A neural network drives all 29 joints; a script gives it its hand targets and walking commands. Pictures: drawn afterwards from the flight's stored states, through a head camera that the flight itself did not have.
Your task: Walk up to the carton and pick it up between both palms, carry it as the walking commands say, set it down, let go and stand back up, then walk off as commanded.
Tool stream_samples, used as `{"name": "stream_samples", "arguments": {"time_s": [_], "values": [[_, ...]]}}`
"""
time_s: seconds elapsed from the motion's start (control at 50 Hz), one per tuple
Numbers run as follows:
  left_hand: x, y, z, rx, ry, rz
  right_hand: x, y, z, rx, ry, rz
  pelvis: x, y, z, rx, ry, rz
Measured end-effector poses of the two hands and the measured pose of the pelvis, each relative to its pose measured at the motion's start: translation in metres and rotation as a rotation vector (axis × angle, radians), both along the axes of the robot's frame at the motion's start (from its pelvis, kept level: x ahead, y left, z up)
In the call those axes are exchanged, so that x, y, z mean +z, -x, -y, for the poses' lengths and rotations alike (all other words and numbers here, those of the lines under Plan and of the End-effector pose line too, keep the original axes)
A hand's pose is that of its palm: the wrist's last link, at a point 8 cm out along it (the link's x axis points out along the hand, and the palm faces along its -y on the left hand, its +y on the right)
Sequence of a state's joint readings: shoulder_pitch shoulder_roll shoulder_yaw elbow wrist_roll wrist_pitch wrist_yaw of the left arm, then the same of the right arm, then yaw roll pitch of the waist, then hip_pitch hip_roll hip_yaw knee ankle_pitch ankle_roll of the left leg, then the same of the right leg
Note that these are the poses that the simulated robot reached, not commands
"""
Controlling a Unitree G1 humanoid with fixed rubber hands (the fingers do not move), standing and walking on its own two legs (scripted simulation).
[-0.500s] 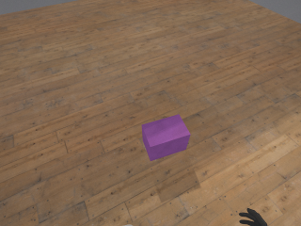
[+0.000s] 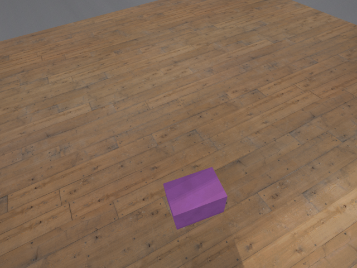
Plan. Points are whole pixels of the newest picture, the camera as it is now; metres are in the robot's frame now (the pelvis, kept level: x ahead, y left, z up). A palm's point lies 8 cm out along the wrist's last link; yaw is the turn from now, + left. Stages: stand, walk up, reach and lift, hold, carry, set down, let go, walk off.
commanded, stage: walk up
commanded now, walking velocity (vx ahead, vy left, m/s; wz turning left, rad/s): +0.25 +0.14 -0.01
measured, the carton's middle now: (194, 198) +0.55 +0.00 -0.66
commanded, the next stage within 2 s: none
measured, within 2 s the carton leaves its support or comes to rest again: neither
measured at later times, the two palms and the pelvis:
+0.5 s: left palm (84, 266) +0.15 +0.27 -0.13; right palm out of the picture +0.15 -0.23 -0.11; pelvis +0.09 +0.03 +0.00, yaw +0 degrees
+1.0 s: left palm out of the picture +0.14 +0.19 -0.11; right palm (335, 261) +0.16 -0.32 -0.12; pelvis +0.11 -0.06 +0.01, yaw +3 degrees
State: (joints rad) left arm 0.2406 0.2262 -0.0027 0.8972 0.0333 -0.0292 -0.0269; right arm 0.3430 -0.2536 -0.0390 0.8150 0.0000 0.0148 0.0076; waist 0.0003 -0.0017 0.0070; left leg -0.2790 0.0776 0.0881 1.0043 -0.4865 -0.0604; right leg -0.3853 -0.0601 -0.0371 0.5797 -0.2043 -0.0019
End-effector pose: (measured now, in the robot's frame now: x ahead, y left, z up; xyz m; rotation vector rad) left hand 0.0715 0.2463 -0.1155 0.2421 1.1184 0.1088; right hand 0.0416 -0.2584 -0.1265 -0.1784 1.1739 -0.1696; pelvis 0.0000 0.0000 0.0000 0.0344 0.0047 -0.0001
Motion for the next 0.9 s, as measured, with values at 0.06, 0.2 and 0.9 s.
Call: {"name": "stream_samples", "arguments": {"time_s": [0.06, 0.2, 0.9], "values": [[0.008, -0.010, -0.002, 0.009, -0.013, -0.007, 0.005, -0.027, -0.002, 0.012, -0.012, 0.023, 0.006, -0.015, -0.001, 0.005, -0.007, -0.001], [0.002, -0.035, -0.018, 0.015, 0.000, -0.034, 0.011, -0.069, -0.018, 0.021, 0.003, 0.034, 0.007, -0.045, -0.018, 0.006, 0.014, -0.023], [-0.016, -0.067, 0.046, 0.047, 0.053, -0.110, 0.005, -0.076, 0.049, -0.009, 0.073, -0.092, -0.001, -0.089, 0.043, 0.026, 0.023, -0.031]]}}
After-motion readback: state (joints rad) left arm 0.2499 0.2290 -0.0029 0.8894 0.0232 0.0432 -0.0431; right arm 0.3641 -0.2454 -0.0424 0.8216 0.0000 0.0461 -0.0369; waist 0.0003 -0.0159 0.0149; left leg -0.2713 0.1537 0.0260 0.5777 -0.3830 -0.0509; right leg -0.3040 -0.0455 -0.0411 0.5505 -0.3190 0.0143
